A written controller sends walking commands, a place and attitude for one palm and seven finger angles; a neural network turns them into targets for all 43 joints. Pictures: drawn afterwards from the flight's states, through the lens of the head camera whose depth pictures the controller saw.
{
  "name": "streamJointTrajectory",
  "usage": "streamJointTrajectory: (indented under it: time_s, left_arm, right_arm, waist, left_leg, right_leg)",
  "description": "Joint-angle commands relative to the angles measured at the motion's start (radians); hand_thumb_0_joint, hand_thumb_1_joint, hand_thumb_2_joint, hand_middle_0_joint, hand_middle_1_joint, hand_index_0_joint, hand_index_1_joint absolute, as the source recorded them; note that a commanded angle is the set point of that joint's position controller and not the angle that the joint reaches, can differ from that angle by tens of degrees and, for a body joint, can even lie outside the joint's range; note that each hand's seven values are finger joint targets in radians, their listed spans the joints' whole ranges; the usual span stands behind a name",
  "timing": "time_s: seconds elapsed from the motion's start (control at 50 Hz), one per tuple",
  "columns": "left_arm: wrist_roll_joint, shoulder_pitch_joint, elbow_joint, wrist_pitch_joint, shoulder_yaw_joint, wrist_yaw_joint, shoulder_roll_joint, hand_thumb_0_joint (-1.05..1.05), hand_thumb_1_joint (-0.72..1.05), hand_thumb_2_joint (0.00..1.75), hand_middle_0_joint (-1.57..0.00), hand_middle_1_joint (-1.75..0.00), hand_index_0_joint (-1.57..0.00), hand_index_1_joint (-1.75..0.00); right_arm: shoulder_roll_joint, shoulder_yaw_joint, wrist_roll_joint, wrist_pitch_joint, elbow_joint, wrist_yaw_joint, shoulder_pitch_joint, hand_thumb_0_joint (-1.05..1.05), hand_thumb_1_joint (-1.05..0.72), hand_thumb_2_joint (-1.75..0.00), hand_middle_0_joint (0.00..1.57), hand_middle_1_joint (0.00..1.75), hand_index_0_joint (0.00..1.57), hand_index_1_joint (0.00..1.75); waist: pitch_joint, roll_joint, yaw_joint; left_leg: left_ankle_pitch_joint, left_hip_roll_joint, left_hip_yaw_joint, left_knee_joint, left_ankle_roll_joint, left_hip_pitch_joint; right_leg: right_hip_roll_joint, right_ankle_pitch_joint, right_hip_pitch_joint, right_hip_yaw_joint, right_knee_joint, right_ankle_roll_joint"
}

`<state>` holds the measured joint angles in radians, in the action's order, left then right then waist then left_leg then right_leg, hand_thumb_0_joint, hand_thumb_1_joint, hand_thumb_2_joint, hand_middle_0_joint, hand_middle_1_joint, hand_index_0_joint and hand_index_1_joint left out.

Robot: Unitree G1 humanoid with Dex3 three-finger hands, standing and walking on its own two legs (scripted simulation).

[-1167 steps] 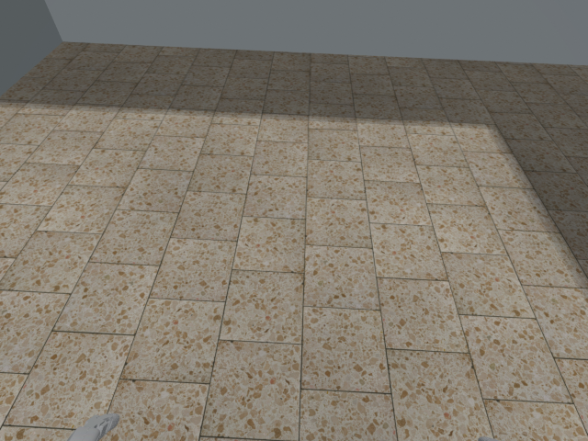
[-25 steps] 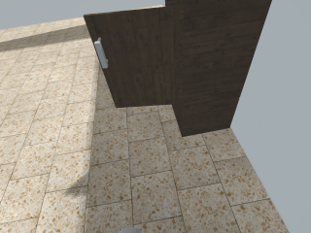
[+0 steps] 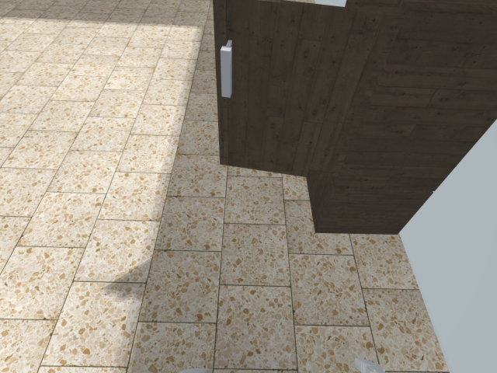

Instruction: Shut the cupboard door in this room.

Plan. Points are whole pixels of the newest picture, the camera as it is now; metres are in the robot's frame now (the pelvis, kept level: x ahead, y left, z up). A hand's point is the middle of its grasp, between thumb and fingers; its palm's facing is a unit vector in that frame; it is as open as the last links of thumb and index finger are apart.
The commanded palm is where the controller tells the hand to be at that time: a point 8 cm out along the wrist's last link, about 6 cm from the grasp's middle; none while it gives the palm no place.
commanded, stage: take the last steps up to it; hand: left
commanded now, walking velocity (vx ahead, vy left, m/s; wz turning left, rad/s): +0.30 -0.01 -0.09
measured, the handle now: (228, 68) +0.83 +0.18 +0.03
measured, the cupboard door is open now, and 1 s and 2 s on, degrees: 81 81 81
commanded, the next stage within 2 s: come to a stop and stand still in 0.80 s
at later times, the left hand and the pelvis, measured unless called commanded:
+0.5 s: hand (200, 272) +0.32 +0.15 -0.15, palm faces -0.13 -0.97 -0.21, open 7.4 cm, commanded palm none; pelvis +0.17 -0.02 +0.00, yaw -4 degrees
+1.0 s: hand (207, 292) +0.29 +0.13 -0.17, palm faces +0.07 -0.98 -0.16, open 7.3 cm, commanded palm none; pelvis +0.31 -0.04 +0.01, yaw -2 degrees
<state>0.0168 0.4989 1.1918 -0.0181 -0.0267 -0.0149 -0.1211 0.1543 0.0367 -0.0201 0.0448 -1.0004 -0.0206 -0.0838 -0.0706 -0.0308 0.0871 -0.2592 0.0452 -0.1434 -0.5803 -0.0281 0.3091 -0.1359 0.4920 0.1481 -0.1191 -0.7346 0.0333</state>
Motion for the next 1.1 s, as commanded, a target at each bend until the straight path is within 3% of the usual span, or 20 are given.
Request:
streamJointTrajectory:
  time_s: [0.0, 0.04, 0.16, 0.28, 0.38, 0.42, 0.46, 0.48, 0.5, 0.52, 0.54, 0.6, 0.68, 0.88, 0.92, 0.94, 0.98, 1.0, 1.04, 1.08]
  left_arm:
    - [0.004, -0.136, -0.122, -0.029, -0.020, 0.000, -0.081, 0.00, 0.90, 0.90, -0.20, -0.30, -0.20, -0.30]
    - [0.008, -0.135, -0.105, -0.020, -0.028, 0.014, -0.081, 0.00, 0.90, 0.90, -0.20, -0.30, -0.20, -0.30]
    - [0.012, -0.161, -0.148, 0.012, -0.042, 0.022, -0.064, 0.00, 0.90, 0.90, -0.20, -0.30, -0.20, -0.30]
    - [0.009, -0.354, -0.241, 0.017, -0.039, 0.033, -0.090, 0.00, 0.90, 0.90, -0.20, -0.30, -0.20, -0.30]
    - [0.002, -0.490, -0.293, -0.002, -0.022, 0.039, -0.082, 0.00, 0.90, 0.90, -0.20, -0.30, -0.20, -0.30]
    - [0.000, -0.447, -0.282, -0.010, -0.022, 0.036, -0.088, 0.00, 0.90, 0.90, -0.20, -0.30, -0.20, -0.30]
    - [0.002, -0.254, -0.220, -0.026, -0.032, 0.031, -0.124, 0.00, 0.90, 0.90, -0.20, -0.30, -0.20, -0.30]
    - [0.007, -0.111, -0.169, -0.039, -0.046, 0.025, -0.171, 0.00, 0.90, 0.90, -0.20, -0.30, -0.20, -0.30]
    - [0.015, 0.010, -0.132, -0.054, -0.073, 0.012, -0.281, 0.00, 0.90, 0.90, -0.20, -0.30, -0.20, -0.30]
    - [-0.008, 0.051, -0.115, -0.050, -0.083, 0.007, -0.341, 0.00, 0.90, 0.90, -0.20, -0.30, -0.20, -0.30]
    - [-0.014, -0.034, -0.135, -0.045, -0.075, -0.001, -0.310, 0.00, 0.90, 0.90, -0.20, -0.30, -0.20, -0.30]
    - [-0.013, -0.205, -0.167, -0.050, -0.044, -0.001, -0.200, 0.00, 0.90, 0.90, -0.20, -0.30, -0.20, -0.30]
    - [0.004, -0.243, -0.170, -0.063, -0.033, -0.007, -0.126, 0.00, 0.90, 0.90, -0.20, -0.30, -0.20, -0.30]
    - [0.005, -0.142, -0.108, -0.061, -0.032, -0.002, -0.184, 0.00, 0.90, 0.90, -0.20, -0.30, -0.20, -0.30]
    - [-0.002, -0.161, -0.097, -0.048, -0.022, -0.012, -0.157, 0.00, 0.90, 0.90, -0.20, -0.30, -0.20, -0.30]
    - [-0.003, -0.160, -0.095, -0.039, -0.016, -0.016, -0.150, 0.00, 0.90, 0.90, -0.20, -0.30, -0.20, -0.30]
    - [-0.012, -0.095, -0.088, -0.029, 0.008, -0.027, -0.088, 0.00, 0.90, 0.90, -0.20, -0.30, -0.20, -0.30]
    - [-0.010, -0.089, -0.080, -0.019, 0.012, -0.033, -0.083, 0.00, 0.90, 0.90, -0.20, -0.30, -0.20, -0.30]
    - [-0.011, -0.096, -0.069, 0.005, 0.010, -0.033, -0.094, 0.00, 0.90, 0.90, -0.20, -0.30, -0.20, -0.30]
    - [-0.006, -0.108, -0.078, 0.025, 0.001, -0.032, -0.119, 0.00, 0.90, 0.90, -0.20, -0.30, -0.20, -0.30]
  right_arm:
    - [0.194, 0.048, 0.001, 0.004, -0.067, 0.040, -0.310, 0.00, -0.90, -0.90, 0.20, 0.30, 0.20, 0.30]
    - [0.126, 0.027, 0.003, 0.019, -0.047, 0.038, -0.239, 0.00, -0.90, -0.90, 0.20, 0.30, 0.20, 0.30]
    - [0.080, 0.024, 0.005, 0.043, -0.042, 0.043, -0.263, 0.00, -0.90, -0.90, 0.20, 0.30, 0.20, 0.30]
    - [0.098, 0.023, 0.000, 0.046, -0.068, 0.049, -0.340, 0.00, -0.90, -0.90, 0.20, 0.30, 0.20, 0.30]
    - [0.126, 0.027, -0.012, 0.038, -0.103, 0.050, -0.412, 0.00, -0.90, -0.90, 0.20, 0.30, 0.20, 0.30]
    - [0.141, 0.031, -0.009, 0.032, -0.113, 0.049, -0.407, 0.00, -0.90, -0.90, 0.20, 0.30, 0.20, 0.30]
    - [0.157, 0.033, -0.001, 0.029, -0.113, 0.047, -0.377, 0.00, -0.90, -0.90, 0.20, 0.30, 0.20, 0.30]
    - [0.150, 0.032, 0.008, 0.030, -0.110, 0.041, -0.358, 0.00, -0.90, -0.90, 0.20, 0.30, 0.20, 0.30]
    - [0.091, 0.022, 0.019, 0.030, -0.093, 0.028, -0.398, 0.00, -0.90, -0.90, 0.20, 0.30, 0.20, 0.30]
    - [0.075, 0.017, 0.024, 0.023, -0.067, 0.032, -0.393, 0.00, -0.90, -0.90, 0.20, 0.30, 0.20, 0.30]
    - [0.092, 0.023, 0.025, 0.012, -0.065, 0.037, -0.357, 0.00, -0.90, -0.90, 0.20, 0.30, 0.20, 0.30]
    - [0.037, 0.025, 0.008, -0.008, -0.068, 0.026, -0.276, 0.00, -0.90, -0.90, 0.20, 0.30, 0.20, 0.30]
    - [0.006, 0.024, -0.006, -0.040, -0.087, 0.021, -0.343, 0.00, -0.90, -0.90, 0.20, 0.30, 0.20, 0.30]
    - [0.035, 0.009, 0.004, -0.011, -0.006, 0.008, -0.085, 0.00, -0.90, -0.90, 0.20, 0.30, 0.20, 0.30]
    - [0.032, -0.002, 0.005, -0.005, -0.023, 0.022, -0.105, 0.00, -0.90, -0.90, 0.20, 0.30, 0.20, 0.30]
    - [0.046, -0.003, 0.005, 0.003, -0.045, 0.024, -0.153, 0.00, -0.90, -0.90, 0.20, 0.30, 0.20, 0.30]
    - [0.136, 0.004, 0.008, 0.013, -0.059, 0.043, -0.197, 0.00, -0.90, -0.90, 0.20, 0.30, 0.20, 0.30]
    - [0.153, 0.009, 0.012, -0.002, -0.064, 0.049, -0.196, 0.00, -0.90, -0.90, 0.20, 0.30, 0.20, 0.30]
    - [0.142, 0.003, 0.016, -0.015, -0.066, 0.065, -0.129, 0.00, -0.90, -0.90, 0.20, 0.30, 0.20, 0.30]
    - [0.139, 0.009, 0.016, -0.026, -0.060, 0.075, -0.120, 0.00, -0.90, -0.90, 0.20, 0.30, 0.20, 0.30]
  waist:
    - [0.043, 0.230, -0.161]
    - [-0.038, 0.120, -0.107]
    - [-0.046, 0.131, -0.062]
    - [-0.086, 0.109, -0.091]
    - [-0.057, 0.113, -0.140]
    - [-0.020, 0.131, -0.120]
    - [0.088, 0.101, -0.032]
    - [0.172, 0.069, 0.031]
    - [0.299, -0.157, 0.062]
    - [0.338, -0.211, 0.042]
    - [0.252, -0.091, 0.023]
    - [0.057, 0.013, -0.052]
    - [0.046, -0.073, -0.123]
    - [0.039, -0.071, -0.051]
    - [0.054, -0.059, -0.072]
    - [0.080, -0.016, -0.086]
    - [0.186, 0.169, -0.082]
    - [0.168, 0.182, -0.087]
    - [0.090, 0.253, -0.075]
    - [0.044, 0.230, -0.080]
  left_leg:
    - [0.115, 0.351, 0.388, 0.340, -0.132, -0.346]
    - [0.139, 0.294, 0.280, 0.387, -0.106, -0.180]
    - [0.201, 0.241, 0.153, 0.439, -0.106, -0.171]
    - [0.359, 0.257, 0.137, 0.416, -0.134, -0.276]
    - [0.577, 0.255, 0.085, 0.332, -0.114, -0.368]
    - [0.703, 0.251, 0.064, 0.272, -0.099, -0.359]
    - [0.796, 0.214, 0.027, 0.072, -0.059, -0.335]
    - [0.668, 0.174, -0.005, -0.102, -0.024, -0.208]
    - [0.221, 0.056, -0.051, -0.398, 0.021, 0.064]
    - [-0.339, -0.038, 0.036, -0.663, 0.037, 0.196]
    - [-0.302, 0.010, 0.132, -0.744, 0.014, 0.212]
    - [-0.102, 0.082, 0.158, -0.709, 0.021, 0.222]
    - [-0.038, 0.086, 0.115, -0.531, 0.054, 0.129]
    - [-0.016, 0.039, 0.073, -0.079, 0.063, 0.097]
    - [0.085, 0.020, 0.081, 0.078, 0.065, -0.045]
    - [0.261, 0.022, 0.084, 0.167, 0.064, -0.149]
    - [0.857, 0.220, 0.225, 0.112, -0.023, -0.383]
    - [0.890, 0.269, 0.231, 0.128, -0.072, -0.358]
    - [0.852, 0.267, 0.241, 0.203, -0.103, -0.262]
    - [0.859, 0.272, 0.258, 0.234, -0.124, -0.225]
  right_leg:
    - [-0.012, -0.016, 0.500, 0.076, -0.463, -0.035]
    - [-0.029, -0.124, 0.426, 0.085, -0.451, -0.027]
    - [-0.016, -0.307, 0.501, 0.098, -0.436, -0.001]
    - [-0.018, -0.343, 0.603, 0.085, -0.280, 0.003]
    - [0.027, -0.287, 0.491, 0.015, 0.021, -0.034]
    - [0.068, -0.266, 0.364, -0.017, 0.091, -0.059]
    - [0.119, -0.342, 0.111, -0.047, 0.211, -0.080]
    - [0.082, -0.428, -0.131, -0.001, 0.246, -0.098]
    - [-0.177, -0.574, -0.407, 0.311, 0.264, -0.189]
    - [-0.341, -0.771, -0.439, 0.546, 0.344, -0.288]
    - [-0.327, -0.683, -0.321, 0.474, 0.381, -0.307]
    - [-0.219, -0.492, -0.002, 0.301, 0.462, -0.206]
    - [-0.144, -0.480, 0.156, 0.135, 0.518, -0.178]
    - [-0.164, -0.598, -0.031, 0.157, 0.474, -0.198]
    - [-0.123, -0.694, -0.005, 0.121, 0.392, -0.159]
    - [-0.077, -0.682, 0.014, 0.083, 0.318, -0.120]
    - [0.022, -0.371, 0.128, 0.037, 0.239, -0.029]
    - [0.040, -0.158, 0.113, 0.032, 0.227, -0.017]
    - [0.036, -0.057, 0.103, 0.042, 0.167, -0.004]
    - [0.040, -0.018, 0.141, 0.068, 0.074, -0.005]
